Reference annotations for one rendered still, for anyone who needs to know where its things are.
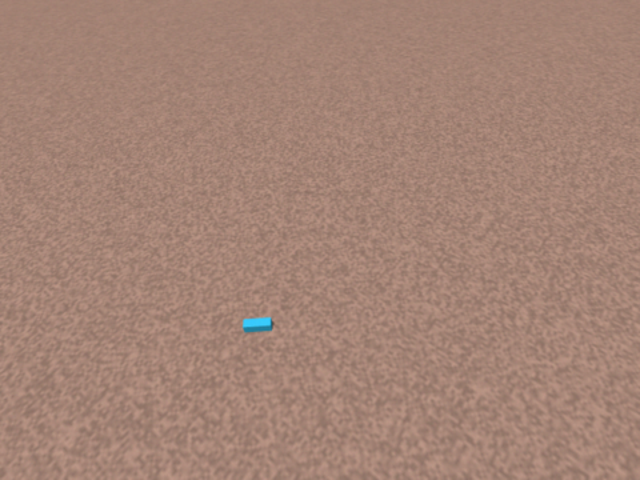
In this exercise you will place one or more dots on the small box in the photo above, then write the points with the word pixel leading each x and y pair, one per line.
pixel 257 324

